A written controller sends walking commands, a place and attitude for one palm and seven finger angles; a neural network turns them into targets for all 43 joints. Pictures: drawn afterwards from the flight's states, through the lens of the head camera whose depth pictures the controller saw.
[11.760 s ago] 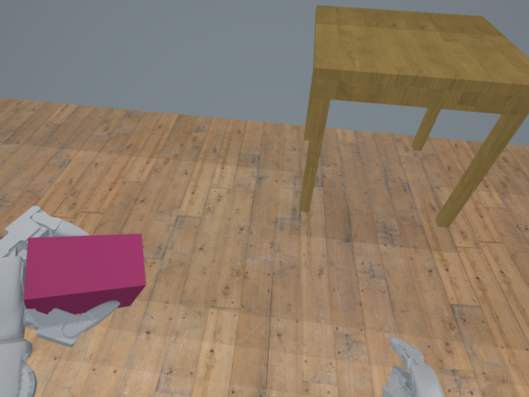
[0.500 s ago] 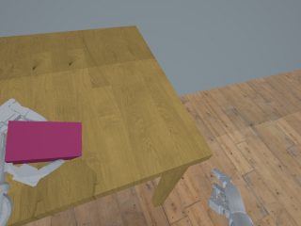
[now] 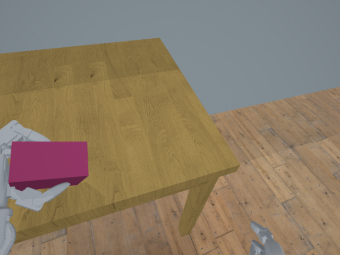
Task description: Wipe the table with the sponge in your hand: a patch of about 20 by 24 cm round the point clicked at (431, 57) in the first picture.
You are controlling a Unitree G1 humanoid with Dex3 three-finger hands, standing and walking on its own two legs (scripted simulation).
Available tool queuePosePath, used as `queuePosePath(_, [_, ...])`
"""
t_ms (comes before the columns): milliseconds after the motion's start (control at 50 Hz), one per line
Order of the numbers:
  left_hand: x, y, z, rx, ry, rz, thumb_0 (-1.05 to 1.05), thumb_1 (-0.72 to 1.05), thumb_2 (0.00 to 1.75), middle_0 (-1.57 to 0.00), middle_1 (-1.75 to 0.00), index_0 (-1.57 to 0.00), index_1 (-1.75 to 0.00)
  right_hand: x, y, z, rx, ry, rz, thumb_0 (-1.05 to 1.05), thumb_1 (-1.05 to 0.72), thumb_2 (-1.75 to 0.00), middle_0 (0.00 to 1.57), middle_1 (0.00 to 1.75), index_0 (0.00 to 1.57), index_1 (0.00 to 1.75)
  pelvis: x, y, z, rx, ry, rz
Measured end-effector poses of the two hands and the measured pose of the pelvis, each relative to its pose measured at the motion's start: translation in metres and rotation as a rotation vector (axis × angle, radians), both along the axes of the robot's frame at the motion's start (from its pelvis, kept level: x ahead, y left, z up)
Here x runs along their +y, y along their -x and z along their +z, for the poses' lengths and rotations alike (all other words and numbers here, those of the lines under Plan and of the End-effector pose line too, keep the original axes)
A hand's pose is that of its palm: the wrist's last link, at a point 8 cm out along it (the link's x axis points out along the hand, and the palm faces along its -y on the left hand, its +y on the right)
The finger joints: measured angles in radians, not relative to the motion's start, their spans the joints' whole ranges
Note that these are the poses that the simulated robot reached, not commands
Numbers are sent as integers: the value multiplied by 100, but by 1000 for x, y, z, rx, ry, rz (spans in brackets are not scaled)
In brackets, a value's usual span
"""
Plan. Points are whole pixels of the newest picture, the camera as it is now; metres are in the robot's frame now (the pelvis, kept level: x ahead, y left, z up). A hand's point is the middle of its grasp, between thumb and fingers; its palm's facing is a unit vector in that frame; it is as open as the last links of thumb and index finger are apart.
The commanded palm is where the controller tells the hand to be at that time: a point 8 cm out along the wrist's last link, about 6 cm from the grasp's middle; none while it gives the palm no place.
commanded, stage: come to a stop and stand still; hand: left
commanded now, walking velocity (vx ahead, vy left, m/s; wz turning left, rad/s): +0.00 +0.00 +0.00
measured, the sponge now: (60, 166) +0.23 +0.23 +0.14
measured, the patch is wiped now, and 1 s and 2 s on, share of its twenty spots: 0.00 0.00 0.00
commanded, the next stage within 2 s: look again from close up in 0.14 s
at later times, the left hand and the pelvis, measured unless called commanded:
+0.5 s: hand (46, 151) +0.24 +0.25 +0.16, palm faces +0.38 -0.85 -0.36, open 10.3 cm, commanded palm +0.19 +0.28 +0.18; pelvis +0.03 +0.00 +0.00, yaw +0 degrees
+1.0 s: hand (62, 151) +0.25 +0.23 +0.16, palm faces +0.35 -0.85 -0.39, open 10.3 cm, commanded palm +0.19 +0.26 +0.18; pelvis +0.03 -0.02 +0.00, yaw +0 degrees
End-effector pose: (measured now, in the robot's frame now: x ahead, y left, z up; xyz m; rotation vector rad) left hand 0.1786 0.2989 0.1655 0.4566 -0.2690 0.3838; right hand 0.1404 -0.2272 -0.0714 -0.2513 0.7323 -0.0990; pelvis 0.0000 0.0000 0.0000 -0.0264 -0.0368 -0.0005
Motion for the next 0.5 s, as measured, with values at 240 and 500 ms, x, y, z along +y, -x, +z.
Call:
queuePosePath(240, [-9,-13,3,-11,4,-44,-1,-52,102,-69,-136,-72,-135,2,-32,15,-70,4,18,1,-90,-90,20,30,20,30,0,-12,3,13,2,4])
queuePosePath(500, [-7,-25,9,-9,9,-42,-2,-52,102,-69,-136,-72,-135,18,-67,19,-81,-17,51,1,-90,-90,20,30,20,30,2,-28,4,11,-4,4])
